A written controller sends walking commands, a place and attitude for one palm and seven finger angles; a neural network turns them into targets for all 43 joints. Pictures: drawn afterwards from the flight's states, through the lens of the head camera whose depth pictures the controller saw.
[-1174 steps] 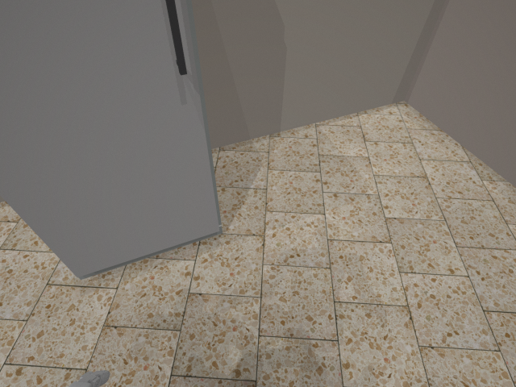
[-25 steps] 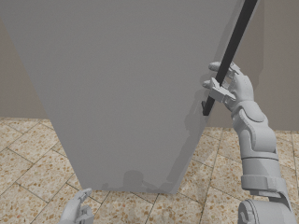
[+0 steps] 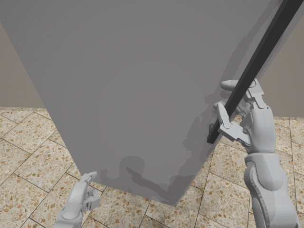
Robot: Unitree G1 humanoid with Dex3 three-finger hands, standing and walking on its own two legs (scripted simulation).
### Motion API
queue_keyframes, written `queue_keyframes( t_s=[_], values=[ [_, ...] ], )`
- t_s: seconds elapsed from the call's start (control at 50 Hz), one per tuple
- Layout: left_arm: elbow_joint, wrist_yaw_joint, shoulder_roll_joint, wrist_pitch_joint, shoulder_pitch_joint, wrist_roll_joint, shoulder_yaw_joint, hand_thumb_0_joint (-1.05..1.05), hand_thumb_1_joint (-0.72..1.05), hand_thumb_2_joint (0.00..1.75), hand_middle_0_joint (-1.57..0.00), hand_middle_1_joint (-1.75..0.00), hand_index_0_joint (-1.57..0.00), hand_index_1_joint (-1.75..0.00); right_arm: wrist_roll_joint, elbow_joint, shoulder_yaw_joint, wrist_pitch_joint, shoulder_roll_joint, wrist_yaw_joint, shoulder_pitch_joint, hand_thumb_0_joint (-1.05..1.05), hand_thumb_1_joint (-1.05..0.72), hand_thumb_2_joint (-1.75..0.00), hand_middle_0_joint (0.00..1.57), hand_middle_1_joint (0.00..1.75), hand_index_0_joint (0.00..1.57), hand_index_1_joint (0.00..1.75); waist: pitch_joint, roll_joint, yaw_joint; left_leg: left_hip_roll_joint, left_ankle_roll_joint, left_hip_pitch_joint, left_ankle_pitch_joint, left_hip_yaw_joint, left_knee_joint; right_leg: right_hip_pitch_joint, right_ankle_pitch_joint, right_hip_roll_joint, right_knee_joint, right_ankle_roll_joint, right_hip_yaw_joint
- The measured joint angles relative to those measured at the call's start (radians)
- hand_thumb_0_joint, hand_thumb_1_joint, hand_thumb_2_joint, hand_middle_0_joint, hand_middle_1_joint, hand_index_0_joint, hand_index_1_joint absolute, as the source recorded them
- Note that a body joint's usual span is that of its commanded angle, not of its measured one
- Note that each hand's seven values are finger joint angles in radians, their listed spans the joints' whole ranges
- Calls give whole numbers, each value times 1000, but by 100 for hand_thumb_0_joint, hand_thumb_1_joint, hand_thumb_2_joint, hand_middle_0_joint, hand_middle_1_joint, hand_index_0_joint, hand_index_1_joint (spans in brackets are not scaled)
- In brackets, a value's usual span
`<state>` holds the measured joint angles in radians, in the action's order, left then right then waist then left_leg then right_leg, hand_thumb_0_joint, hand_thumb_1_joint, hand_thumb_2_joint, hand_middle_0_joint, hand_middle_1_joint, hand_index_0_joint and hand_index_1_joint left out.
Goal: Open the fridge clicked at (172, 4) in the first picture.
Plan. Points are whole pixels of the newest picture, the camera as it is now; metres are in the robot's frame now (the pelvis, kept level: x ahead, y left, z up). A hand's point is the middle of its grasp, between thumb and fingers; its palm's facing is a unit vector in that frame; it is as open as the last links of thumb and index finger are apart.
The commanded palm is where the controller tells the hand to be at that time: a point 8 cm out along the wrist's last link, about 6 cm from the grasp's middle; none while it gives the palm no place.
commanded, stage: walk backward, drawing the door open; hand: right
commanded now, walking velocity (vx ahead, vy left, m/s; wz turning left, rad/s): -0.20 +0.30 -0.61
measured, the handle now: (238, 85) +0.34 -0.12 +0.26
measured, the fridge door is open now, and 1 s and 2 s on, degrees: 16 37 62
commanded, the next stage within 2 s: none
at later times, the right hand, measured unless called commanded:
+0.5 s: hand (209, 176) +0.18 -0.06 +0.19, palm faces +0.10 +0.95 -0.30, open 7.3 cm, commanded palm +0.15 -0.11 +0.22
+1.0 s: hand (172, 212) +0.13 +0.00 +0.19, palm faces +0.49 +0.85 -0.20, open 7.1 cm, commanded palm +0.07 -0.03 +0.20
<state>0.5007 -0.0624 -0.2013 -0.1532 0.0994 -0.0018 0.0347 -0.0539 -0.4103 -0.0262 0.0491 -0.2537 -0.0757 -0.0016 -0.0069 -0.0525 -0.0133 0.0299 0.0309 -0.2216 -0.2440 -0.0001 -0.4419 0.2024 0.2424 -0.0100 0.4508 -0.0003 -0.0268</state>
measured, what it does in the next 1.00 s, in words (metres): steps to the left, turning right: right foot, then left foot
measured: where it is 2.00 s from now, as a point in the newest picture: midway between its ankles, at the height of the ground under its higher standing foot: outside the picture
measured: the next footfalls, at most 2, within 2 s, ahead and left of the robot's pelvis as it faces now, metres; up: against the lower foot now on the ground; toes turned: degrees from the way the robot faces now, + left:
right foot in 0.72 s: -0.11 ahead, -0.06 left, +0.00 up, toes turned -24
left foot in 0.88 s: -0.02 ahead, +0.34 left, +0.00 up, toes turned -30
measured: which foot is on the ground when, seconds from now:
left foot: down 0.00-0.68, up 0.70-0.86, down 0.88-1.00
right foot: down 0.00-0.52, up 0.54-0.70, down 0.72-0.88, up 0.90-1.00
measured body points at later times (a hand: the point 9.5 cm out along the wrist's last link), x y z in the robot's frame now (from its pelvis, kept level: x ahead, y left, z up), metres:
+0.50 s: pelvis -0.11 +0.06 -0.02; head -0.08 +0.09 +0.43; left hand +0.05 +0.27 -0.14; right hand +0.17 -0.11 +0.21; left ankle -0.02 +0.09 -0.74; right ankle -0.03 -0.13 -0.74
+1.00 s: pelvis -0.09 +0.25 -0.02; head -0.02 +0.20 +0.42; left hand +0.19 +0.34 -0.12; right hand +0.10 -0.04 +0.20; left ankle -0.06 +0.36 -0.74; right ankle -0.15 +0.10 -0.70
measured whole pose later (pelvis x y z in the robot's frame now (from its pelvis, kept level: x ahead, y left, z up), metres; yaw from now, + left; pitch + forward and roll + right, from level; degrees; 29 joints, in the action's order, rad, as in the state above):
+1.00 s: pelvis -0.09 +0.25 -0.02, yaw -34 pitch -1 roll -1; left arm 0.63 -0.06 -0.19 0.09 0.06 0.01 -0.02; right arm 0.00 -0.48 -0.03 -0.05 -0.23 -0.06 -0.17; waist 0.21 0.02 -0.04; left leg -0.06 0.01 -0.24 -0.40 -0.07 -0.65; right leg 0.51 0.49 -0.04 0.97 -0.02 0.00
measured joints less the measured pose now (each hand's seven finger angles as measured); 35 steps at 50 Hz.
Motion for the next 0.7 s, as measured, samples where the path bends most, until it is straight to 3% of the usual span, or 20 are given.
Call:
queue_keyframes(
  t_s=[0.22,0.36,0.46,0.5,0.52,0.56,0.6,0.64,0.66,0.68,0.7],
  values=[
    [41,13,44,63,54,-4,10,1,90,90,-20,-30,-20,-30,43,25,-2,-20,2,-22,-26,-7,-71,-73,39,140,17,116,39,-7,-41,14,27,-41,79,-62,18,52,-72,-16,-27,-33,60],
    [81,0,38,106,69,7,-11,1,90,90,-20,-30,-20,-30,58,-15,0,-2,-12,-37,-40,-8,-71,-73,37,140,14,110,72,-4,-57,21,51,-99,112,-95,-12,125,-93,-23,20,-19,89],
    [102,-17,40,143,78,8,-32,1,90,90,-20,-30,-20,-30,56,-59,16,32,-27,-41,-47,-9,-71,-75,37,140,12,106,92,10,-62,9,45,-173,31,-109,-136,170,-76,-12,74,-38,108],
    [112,-20,50,156,83,2,-41,1,90,90,-20,-30,-20,-30,46,-64,27,36,-34,-34,-53,-9,-71,-75,37,140,12,106,97,13,-66,21,24,-199,-41,-100,-189,179,-111,-9,66,-51,126],
    [119,-20,55,161,84,-1,-45,1,90,90,-20,-30,-20,-30,41,-60,31,34,-35,-28,-60,-9,-70,-75,38,140,12,106,100,14,-68,28,30,-202,-50,-99,-195,188,-107,-10,74,-50,134],
    [139,-14,64,169,78,2,-51,1,90,90,-20,-30,-20,-30,39,-63,30,41,-37,-18,-80,-9,-70,-76,39,140,11,106,110,33,-73,8,90,-196,41,-129,-173,245,36,-4,211,-36,114],
    [159,-8,66,176,74,-5,-53,1,90,90,-20,-30,-20,-30,56,-66,17,43,-24,-11,-95,-10,-69,-77,39,140,11,105,126,50,-83,-19,123,-180,91,-179,-154,320,133,-7,499,-36,55],
    [172,-5,73,188,83,-12,-47,1,91,90,-20,-30,-20,-30,82,-68,-1,30,-8,0,-90,-10,-68,-78,40,140,12,106,139,69,-89,-31,111,-143,87,-219,-102,306,177,-27,620,-37,-24],
    [173,-4,79,202,94,-10,-41,1,91,90,-20,-30,-20,-30,93,-74,-10,24,-5,6,-86,-10,-68,-79,41,140,13,106,144,84,-86,-35,94,-126,94,-235,-71,256,205,-36,570,-30,-70],
    [167,-3,81,226,108,-5,-33,1,91,90,-20,-30,-20,-30,102,-87,-17,23,-6,10,-82,-10,-67,-79,41,140,13,105,142,97,-77,-39,45,-135,88,-242,-73,183,210,-42,434,-15,-111],
    [140,-2,67,254,129,-8,-27,1,90,90,-20,-30,-20,-30,106,-101,-22,21,1,9,-80,-10,-67,-79,42,140,13,105,126,62,-69,-16,-14,-204,19,-247,-198,118,171,-69,238,21,-98]
  ],
)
